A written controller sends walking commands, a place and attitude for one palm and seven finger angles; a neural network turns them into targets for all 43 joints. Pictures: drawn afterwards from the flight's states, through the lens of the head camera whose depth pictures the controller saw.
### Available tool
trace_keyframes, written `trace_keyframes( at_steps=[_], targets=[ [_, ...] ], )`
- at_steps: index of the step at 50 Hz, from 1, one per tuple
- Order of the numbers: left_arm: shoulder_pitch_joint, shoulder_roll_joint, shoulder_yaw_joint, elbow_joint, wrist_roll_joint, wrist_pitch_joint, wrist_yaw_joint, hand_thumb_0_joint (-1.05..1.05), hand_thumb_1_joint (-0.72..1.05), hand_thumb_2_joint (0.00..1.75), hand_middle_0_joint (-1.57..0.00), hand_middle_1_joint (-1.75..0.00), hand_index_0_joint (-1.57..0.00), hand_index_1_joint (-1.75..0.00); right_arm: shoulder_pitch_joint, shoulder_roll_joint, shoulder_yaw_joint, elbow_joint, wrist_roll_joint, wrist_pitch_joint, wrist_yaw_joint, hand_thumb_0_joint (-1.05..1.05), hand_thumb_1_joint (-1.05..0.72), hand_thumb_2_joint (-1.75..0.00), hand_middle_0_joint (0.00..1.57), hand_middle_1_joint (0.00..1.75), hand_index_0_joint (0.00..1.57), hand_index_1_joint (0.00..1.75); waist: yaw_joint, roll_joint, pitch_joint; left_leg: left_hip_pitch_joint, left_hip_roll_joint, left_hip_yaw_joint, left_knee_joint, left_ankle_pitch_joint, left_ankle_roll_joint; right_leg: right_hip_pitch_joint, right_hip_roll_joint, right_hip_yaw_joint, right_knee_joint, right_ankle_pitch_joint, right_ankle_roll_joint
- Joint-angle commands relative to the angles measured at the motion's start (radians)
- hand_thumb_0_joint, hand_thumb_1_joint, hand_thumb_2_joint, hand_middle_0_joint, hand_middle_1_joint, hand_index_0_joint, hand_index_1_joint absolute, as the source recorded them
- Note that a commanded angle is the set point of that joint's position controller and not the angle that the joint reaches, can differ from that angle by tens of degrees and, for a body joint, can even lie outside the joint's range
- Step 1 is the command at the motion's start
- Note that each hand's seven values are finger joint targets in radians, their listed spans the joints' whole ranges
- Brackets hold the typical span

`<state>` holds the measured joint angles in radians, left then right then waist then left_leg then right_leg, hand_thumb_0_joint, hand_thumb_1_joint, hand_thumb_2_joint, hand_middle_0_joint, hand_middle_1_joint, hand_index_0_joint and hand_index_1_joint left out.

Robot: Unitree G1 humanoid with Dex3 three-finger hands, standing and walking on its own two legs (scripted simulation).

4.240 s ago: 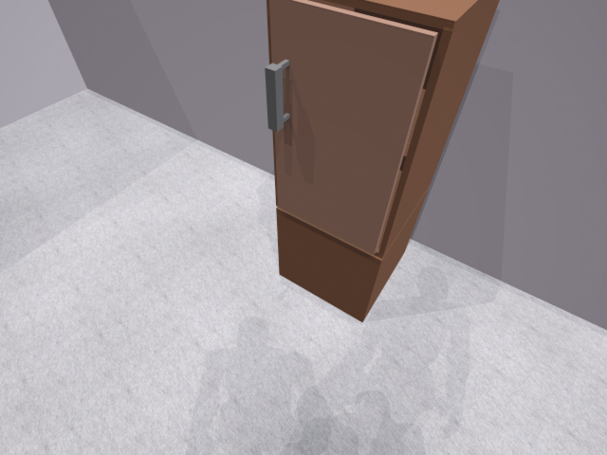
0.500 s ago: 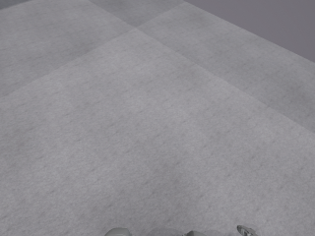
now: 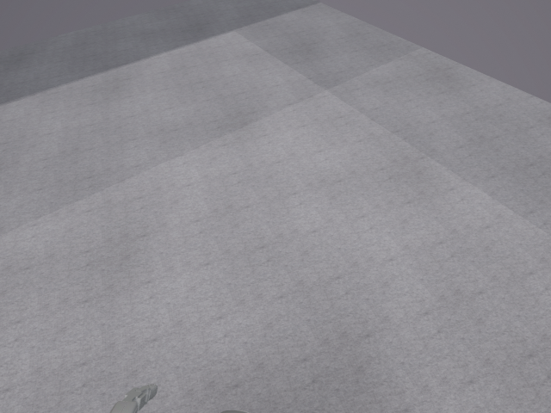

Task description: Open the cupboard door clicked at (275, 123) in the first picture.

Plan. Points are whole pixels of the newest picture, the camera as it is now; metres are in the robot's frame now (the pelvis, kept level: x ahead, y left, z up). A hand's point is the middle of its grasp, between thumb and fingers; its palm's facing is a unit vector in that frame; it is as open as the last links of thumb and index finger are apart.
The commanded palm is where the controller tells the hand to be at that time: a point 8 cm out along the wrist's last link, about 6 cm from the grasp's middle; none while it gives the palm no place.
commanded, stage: walk around to get in front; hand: left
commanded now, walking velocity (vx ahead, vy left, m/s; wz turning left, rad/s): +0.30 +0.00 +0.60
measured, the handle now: out of the picture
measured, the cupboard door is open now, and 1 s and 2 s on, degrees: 0 0 0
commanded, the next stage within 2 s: turn to face it in 0.86 s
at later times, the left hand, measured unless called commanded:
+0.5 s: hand out of the picture +0.04 +0.25 -0.19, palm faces +0.38 -0.90 -0.21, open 7.4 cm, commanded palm none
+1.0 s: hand (128, 258) +0.46 +0.35 -0.17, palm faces +0.27 -0.95 -0.16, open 7.4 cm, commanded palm none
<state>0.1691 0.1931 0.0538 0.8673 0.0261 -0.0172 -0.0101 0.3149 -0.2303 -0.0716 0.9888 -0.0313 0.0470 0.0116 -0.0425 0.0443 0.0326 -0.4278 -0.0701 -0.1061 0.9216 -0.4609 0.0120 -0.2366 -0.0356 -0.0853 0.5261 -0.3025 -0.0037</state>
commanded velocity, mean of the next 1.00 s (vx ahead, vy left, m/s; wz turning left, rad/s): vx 0.32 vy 0.00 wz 0.20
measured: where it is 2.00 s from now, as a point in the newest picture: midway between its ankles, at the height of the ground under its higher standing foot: (228, 326)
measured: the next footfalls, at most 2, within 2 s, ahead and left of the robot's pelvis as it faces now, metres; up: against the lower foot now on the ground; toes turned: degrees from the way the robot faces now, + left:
left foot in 0.40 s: +0.24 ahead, +0.18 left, +0.00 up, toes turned +23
right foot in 1.00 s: +0.55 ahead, +0.09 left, +0.00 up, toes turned +15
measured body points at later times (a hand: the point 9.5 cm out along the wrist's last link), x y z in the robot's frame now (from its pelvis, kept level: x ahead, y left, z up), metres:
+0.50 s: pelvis +0.16 +0.09 -0.02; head +0.21 +0.12 +0.43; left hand +0.02 +0.30 -0.17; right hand +0.38 -0.10 -0.14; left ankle +0.20 +0.17 -0.73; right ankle +0.07 -0.09 -0.63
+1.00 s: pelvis +0.39 +0.15 -0.01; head +0.43 +0.16 +0.44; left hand +0.44 +0.40 -0.15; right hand +0.34 -0.09 -0.15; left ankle +0.20 +0.17 -0.73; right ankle +0.51 +0.08 -0.73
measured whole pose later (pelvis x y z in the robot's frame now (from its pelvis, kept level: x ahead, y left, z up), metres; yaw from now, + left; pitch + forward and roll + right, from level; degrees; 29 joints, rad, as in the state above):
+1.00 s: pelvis +0.39 +0.15 -0.01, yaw +20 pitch +1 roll +1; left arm 0.09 0.17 0.04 0.94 0.02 -0.02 -0.03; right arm 0.50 -0.13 -0.02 1.13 -0.03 -0.06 -0.03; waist -0.07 -0.01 0.08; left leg 0.09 -0.06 0.05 0.33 -0.43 0.06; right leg -0.46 -0.04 -0.08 0.60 -0.14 -0.05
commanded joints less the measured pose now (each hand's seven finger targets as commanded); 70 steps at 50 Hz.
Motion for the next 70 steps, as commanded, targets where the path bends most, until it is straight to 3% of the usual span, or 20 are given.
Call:
trace_keyframes(
  at_steps=[1, 5, 14, 16, 18, 19, 20, 21, 23, 25, 29, 45, 49, 50, 51, 52, 55, 58, 67, 70],
  targets=[
    [0.05, 0.142, 0.04, -0.027, -0.005, -0.035, 0.023, 0.0, 0.9, 0.9, -0.2, -0.3, -0.2, -0.3, -0.088, -0.085, -0.034, -0.102, -0.007, -0.034, 0.022, 0.0, -0.9, -0.9, 0.2, 0.3, 0.2, 0.3, 0.022, -0.211, 0.108, -0.314, 0.114, 0.028, 0.337, 0.155, -0.026, 0.073, -0.327, 0.244, -0.401, -0.195, -0.065],
    [0.158, 0.106, 0.031, 0.021, -0.004, -0.056, 0.025, 0.0, 0.9, 0.9, -0.2, -0.3, -0.2, -0.3, -0.094, -0.04, -0.021, -0.094, 0.004, -0.028, 0.036, 0.0, -0.9, -0.9, 0.2, 0.3, 0.2, 0.3, 0.029, -0.207, 0.066, -0.315, 0.113, 0.097, 0.309, 0.266, -0.038, 0.182, -0.253, -0.011, -0.326, 0.253, -0.037],
    [0.336, 0.134, 0.034, 0.102, 0.01, -0.06, 0.034, 0.0, 0.9, 0.9, -0.2, -0.3, -0.2, -0.3, -0.355, -0.007, 0.019, -0.183, 0.004, -0.049, 0.054, 0.0, -0.9, -0.9, 0.2, 0.3, 0.2, 0.3, 0.105, -0.204, 0.084, -0.288, 0.117, 0.227, -0.151, 0.198, 0.012, 0.381, -0.315, -0.129, -0.223, 0.646, -0.067],
    [0.311, 0.168, 0.039, 0.098, 0.008, -0.061, 0.031, 0.0, 0.9, 0.9, -0.2, -0.3, -0.2, -0.3, -0.279, -0.021, 0.018, -0.169, 0.004, -0.062, 0.046, 0.0, -0.9, -0.9, 0.2, 0.3, 0.2, 0.3, 0.064, -0.219, 0.035, -0.124, 0.056, 0.284, -0.232, 0.156, 0.048, 0.366, -0.324, -0.166, -0.113, 0.861, -0.064],
    [0.276, 0.196, 0.043, 0.093, -0.001, -0.06, 0.028, 0.0, 0.9, 0.9, -0.2, -0.3, -0.2, -0.3, -0.066, -0.085, -0.002, -0.114, -0.002, -0.072, 0.034, 0.0, -0.9, -0.9, 0.2, 0.3, 0.2, 0.3, -0.045, -0.178, -0.088, 0.228, 0.004, 0.283, -0.341, 0.206, 0.081, 0.24, -0.304, -0.218, 0.182, 0.862, -0.029],
    [0.267, 0.183, 0.043, 0.073, -0.009, -0.06, 0.018, 0.0, 0.9, 0.9, -0.2, -0.3, -0.2, -0.3, 0.095, -0.174, -0.024, -0.081, -0.007, -0.075, 0.022, 0.0, -0.9, -0.9, 0.2, 0.3, 0.2, 0.3, -0.126, -0.054, -0.226, 0.548, 0.102, 0.146, -0.39, 0.259, 0.123, 0.022, -0.267, -0.215, 0.437, 0.575, 0.0],
    [0.268, 0.116, 0.032, 0.027, -0.02, -0.055, 0.0, 0.0, 0.9, 0.9, -0.2, -0.3, -0.2, -0.3, 0.192, -0.31, -0.059, -0.059, -0.009, -0.083, 0.006, 0.0, -0.9, -0.9, 0.2, 0.3, 0.2, 0.3, -0.141, 0.224, -0.33, 0.794, 0.432, -0.368, -0.449, 0.41, 0.25, -0.348, -0.082, -0.157, 0.772, -0.232, 0.051],
    [0.162, 0.135, 0.023, -0.018, -0.019, -0.048, 0.008, 0.0, 0.9, 0.9, -0.2, -0.3, -0.2, -0.3, 0.219, -0.331, -0.062, -0.046, 0.015, -0.075, -0.01, 0.0, -0.9, -0.9, 0.2, 0.3, 0.2, 0.3, -0.155, 0.106, -0.374, 0.825, 0.501, -0.475, -0.538, 0.525, 0.296, -0.446, -0.064, 0.009, 0.895, -0.262, 0.032],
    [0.115, 0.103, 0.026, -0.021, -0.011, -0.047, 0.017, 0.0, 0.9, 0.9, -0.2, -0.3, -0.2, -0.3, 0.056, -0.251, -0.033, -0.096, 0.014, -0.087, -0.022, 0.0, -0.9, -0.9, 0.2, 0.3, 0.2, 0.3, -0.072, -0.023, -0.17, 0.49, 0.466, -0.318, -0.596, 0.309, 0.251, -0.446, -0.122, 0.041, 0.908, -0.157, 0.023],
    [0.169, 0.081, 0.027, 0.044, 0.01, -0.026, 0.004, 0.0, 0.9, 0.9, -0.2, -0.3, -0.2, -0.3, -0.071, -0.146, 0.001, -0.113, 0.009, -0.099, -0.027, 0.0, -0.9, -0.9, 0.2, 0.3, 0.2, 0.3, -0.005, 0.041, -0.025, 0.238, 0.359, -0.173, -0.657, 0.233, 0.181, -0.35, -0.164, 0.079, 0.779, -0.051, 0.027],
    [0.223, 0.039, 0.019, 0.074, 0.013, 0.0, -0.005, 0.0, 0.9, 0.9, -0.2, -0.3, -0.2, -0.3, -0.06, -0.091, 0.018, -0.078, 0.014, -0.116, -0.031, 0.0, -0.9, -0.9, 0.2, 0.3, 0.2, 0.3, 0.052, 0.043, 0.004, 0.172, 0.281, -0.062, -0.722, 0.276, 0.171, -0.303, -0.129, 0.059, 0.616, 0.058, 0.042],
    [-0.171, 0.03, 0.006, -0.032, -0.005, -0.019, -0.017, 0.0, 0.9, 0.9, -0.2, -0.3, -0.2, -0.3, 0.231, -0.045, 0.022, 0.082, 0.004, -0.127, -0.055, 0.0, -0.9, -0.9, 0.2, 0.3, 0.2, 0.3, -0.025, 0.031, 0.099, 0.565, 0.3, 0.003, -0.656, 0.871, 0.152, -0.438, -0.041, 0.023, 0.161, 0.163, -0.028],
    [0.116, 0.064, 0.014, 0.057, -0.003, -0.039, 0.0, 0.0, 0.9, 0.9, -0.2, -0.3, -0.2, -0.3, 0.203, -0.066, 0.023, 0.101, 0.015, -0.125, -0.064, 0.0, -0.9, -0.9, 0.2, 0.3, 0.2, 0.3, 0.108, 0.013, -0.063, 0.502, 0.258, 0.054, -0.335, 1.243, 0.079, 0.005, 0.054, -0.03, -0.028, 0.22, -0.078],
    [0.276, 0.111, 0.03, 0.108, 0.003, -0.047, 0.009, 0.0, 0.9, 0.9, -0.2, -0.3, -0.2, -0.3, 0.17, -0.064, 0.02, 0.088, 0.029, -0.129, -0.058, 0.0, -0.9, -0.9, 0.2, 0.3, 0.2, 0.3, 0.176, -0.025, -0.164, 0.312, 0.216, 0.092, -0.138, 1.072, 0.052, 0.3, -0.017, 0.052, -0.023, 0.433, -0.109],
    [0.402, 0.196, 0.052, 0.151, 0.008, -0.055, 0.021, 0.0, 0.9, 0.9, -0.2, -0.3, -0.2, -0.3, 0.207, -0.027, 0.019, 0.068, 0.043, -0.139, -0.051, 0.0, -0.9, -0.9, 0.2, 0.3, 0.2, 0.3, 0.192, -0.21, -0.298, 0.041, 0.043, 0.172, 0.176, 0.448, 0.009, 0.58, -0.294, 0.403, -0.009, 0.849, -0.241],
    [0.398, 0.224, 0.046, 0.165, -0.013, -0.048, 0.021, 0.0, 0.9, 0.9, -0.2, -0.3, -0.2, -0.3, 0.235, -0.027, 0.022, 0.077, 0.044, -0.138, -0.059, 0.0, -0.9, -0.9, 0.2, 0.3, 0.2, 0.3, 0.153, -0.221, -0.329, -0.04, -0.004, 0.126, 0.408, -0.15, -0.004, 0.574, -0.438, 0.562, -0.066, 1.077, -0.349],
    [0.188, 0.114, 0.027, 0.109, -0.014, -0.034, 0.04, 0.0, 0.9, 0.9, -0.2, -0.3, -0.2, -0.3, 0.045, 0.012, 0.023, 0.03, 0.027, -0.11, -0.048, 0.0, -0.9, -0.9, 0.2, 0.3, 0.2, 0.3, 0.094, -0.07, -0.054, -0.119, 0.122, 0.068, 0.368, -0.008, -0.007, 0.219, -0.301, 0.354, -0.144, 0.951, -0.279],
    [0.082, 0.094, 0.024, 0.083, -0.006, -0.037, 0.039, 0.0, 0.9, 0.9, -0.2, -0.3, -0.2, -0.3, 0.096, 0.061, 0.03, 0.033, 0.013, -0.063, -0.038, 0.0, -0.9, -0.9, 0.2, 0.3, 0.2, 0.3, -0.002, -0.085, -0.026, -0.007, 0.147, 0.113, 0.202, 0.065, -0.041, -0.005, -0.206, 0.206, -0.202, 0.806, -0.194],
    [0.094, 0.162, 0.065, 0.057, -0.002, 0.004, 0.021, 0.0, 0.9, 0.9, -0.2, -0.3, -0.2, -0.3, -0.114, -0.006, 0.017, -0.093, 0.02, -0.053, -0.04, 0.0, -0.9, -0.9, 0.2, 0.3, 0.2, 0.3, 0.042, -0.21, -0.083, 0.056, 0.096, 0.133, -0.176, 0.144, -0.081, 0.011, -0.159, 0.342, -0.123, 0.569, -0.175],
    [0.065, 0.149, 0.068, 0.033, -0.01, 0.022, 0.021, 0.0, 0.9, 0.9, -0.2, -0.3, -0.2, -0.3, -0.064, -0.049, 0.009, -0.09, 0.02, -0.069, -0.049, 0.0, -0.9, -0.9, 0.2, 0.3, 0.2, 0.3, 0.004, -0.189, -0.095, 0.292, 0.106, 0.122, -0.44, 0.292, -0.078, -0.105, -0.102, 0.337, -0.023, 0.39, -0.102]
  ],
)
